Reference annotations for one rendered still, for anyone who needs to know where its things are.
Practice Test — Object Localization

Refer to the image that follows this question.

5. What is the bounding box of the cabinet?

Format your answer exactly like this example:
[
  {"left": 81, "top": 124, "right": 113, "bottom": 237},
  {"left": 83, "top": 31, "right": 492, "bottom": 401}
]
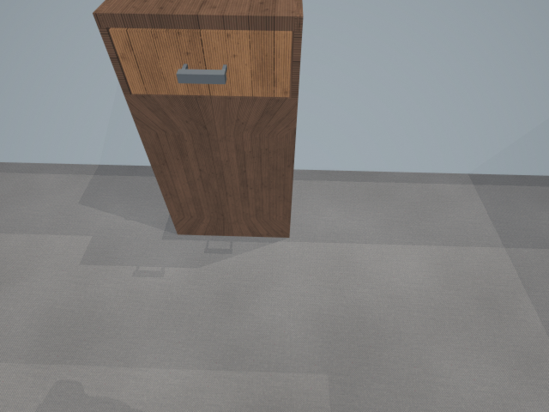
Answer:
[{"left": 93, "top": 0, "right": 303, "bottom": 238}]

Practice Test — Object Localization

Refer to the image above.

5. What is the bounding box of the drawer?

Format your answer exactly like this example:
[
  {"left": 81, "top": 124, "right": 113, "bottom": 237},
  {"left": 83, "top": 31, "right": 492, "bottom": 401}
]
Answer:
[{"left": 109, "top": 28, "right": 293, "bottom": 97}]

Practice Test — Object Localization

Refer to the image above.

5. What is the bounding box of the handle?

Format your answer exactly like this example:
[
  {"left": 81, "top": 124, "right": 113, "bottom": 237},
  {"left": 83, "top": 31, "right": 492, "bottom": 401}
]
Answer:
[{"left": 176, "top": 64, "right": 227, "bottom": 84}]

